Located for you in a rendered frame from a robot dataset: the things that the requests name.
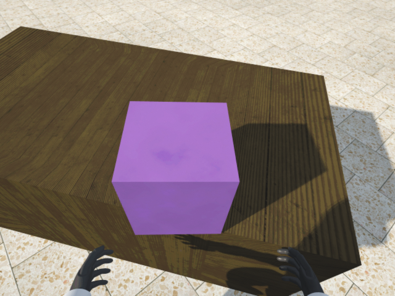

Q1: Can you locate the robot left hand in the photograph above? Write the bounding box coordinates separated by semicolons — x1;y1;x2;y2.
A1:
70;245;114;292

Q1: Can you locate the robot right hand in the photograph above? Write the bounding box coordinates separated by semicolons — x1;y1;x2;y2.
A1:
276;247;324;296

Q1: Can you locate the carton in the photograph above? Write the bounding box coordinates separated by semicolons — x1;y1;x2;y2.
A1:
112;101;239;235

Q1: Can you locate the pedestal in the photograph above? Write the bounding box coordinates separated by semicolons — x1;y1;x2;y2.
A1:
0;26;362;296

